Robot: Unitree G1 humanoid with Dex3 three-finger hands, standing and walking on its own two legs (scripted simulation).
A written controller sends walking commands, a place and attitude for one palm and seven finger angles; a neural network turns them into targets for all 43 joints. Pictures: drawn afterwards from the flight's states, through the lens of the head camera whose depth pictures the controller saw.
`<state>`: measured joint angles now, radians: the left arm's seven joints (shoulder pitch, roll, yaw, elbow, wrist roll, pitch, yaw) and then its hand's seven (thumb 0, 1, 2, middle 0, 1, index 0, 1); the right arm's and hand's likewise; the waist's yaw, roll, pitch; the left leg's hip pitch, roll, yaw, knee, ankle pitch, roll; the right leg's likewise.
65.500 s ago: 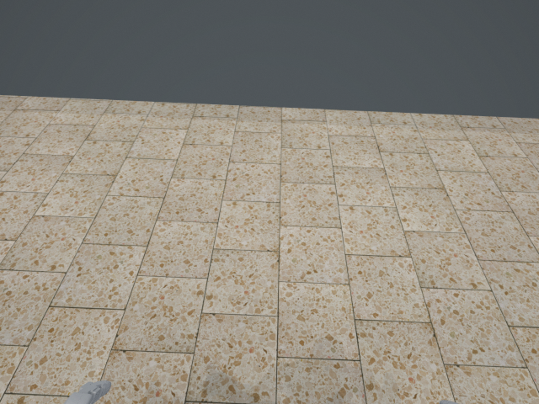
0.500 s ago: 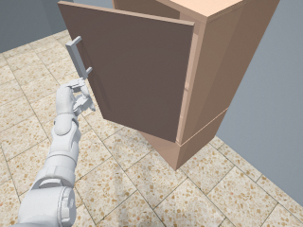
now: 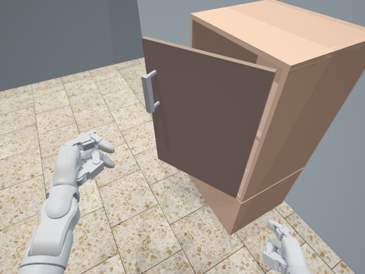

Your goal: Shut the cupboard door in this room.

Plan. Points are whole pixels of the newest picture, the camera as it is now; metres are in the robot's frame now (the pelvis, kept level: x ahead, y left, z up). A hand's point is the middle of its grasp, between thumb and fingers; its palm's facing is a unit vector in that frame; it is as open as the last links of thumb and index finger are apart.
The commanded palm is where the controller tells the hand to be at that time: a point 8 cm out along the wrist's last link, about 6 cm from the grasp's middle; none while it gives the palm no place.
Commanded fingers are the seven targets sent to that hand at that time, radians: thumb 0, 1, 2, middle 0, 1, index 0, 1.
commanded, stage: draw the hand back to the body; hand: left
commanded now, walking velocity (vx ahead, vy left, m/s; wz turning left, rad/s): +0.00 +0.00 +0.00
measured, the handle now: (152, 91) +0.68 +0.17 +0.04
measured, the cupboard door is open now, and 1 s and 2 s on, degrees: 29 29 29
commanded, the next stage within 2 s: step back with the hand held close in 0.80 s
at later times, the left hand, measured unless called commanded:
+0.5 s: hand (24, 194) +0.19 +0.27 +0.17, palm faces +0.47 -0.77 -0.43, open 6.6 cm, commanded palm +0.15 +0.30 +0.18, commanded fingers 0.00 0.90 0.90 -0.20 -0.30 -0.20 -0.30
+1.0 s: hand (47, 186) +0.21 +0.25 +0.16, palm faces +0.44 -0.79 -0.43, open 7.4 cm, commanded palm +0.16 +0.28 +0.18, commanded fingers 0.00 0.90 0.90 -0.20 -0.30 -0.20 -0.30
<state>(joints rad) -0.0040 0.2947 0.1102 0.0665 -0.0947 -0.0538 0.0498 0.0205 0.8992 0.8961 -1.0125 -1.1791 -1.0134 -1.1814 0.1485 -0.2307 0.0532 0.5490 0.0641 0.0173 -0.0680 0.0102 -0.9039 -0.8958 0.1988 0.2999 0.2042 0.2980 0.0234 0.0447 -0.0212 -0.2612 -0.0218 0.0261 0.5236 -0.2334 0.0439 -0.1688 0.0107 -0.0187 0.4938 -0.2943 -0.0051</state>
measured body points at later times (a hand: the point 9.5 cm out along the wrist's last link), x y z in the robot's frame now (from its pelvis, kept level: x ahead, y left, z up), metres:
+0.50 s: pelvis +0.01 +0.00 +0.01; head -0.02 -0.03 +0.45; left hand +0.16 +0.31 +0.19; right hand +0.20 -0.22 -0.09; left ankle +0.03 +0.09 -0.74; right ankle -0.02 -0.12 -0.74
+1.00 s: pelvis +0.02 -0.02 +0.01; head +0.00 -0.05 +0.45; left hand +0.18 +0.29 +0.19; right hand +0.21 -0.24 -0.08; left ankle +0.03 +0.09 -0.74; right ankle -0.02 -0.12 -0.74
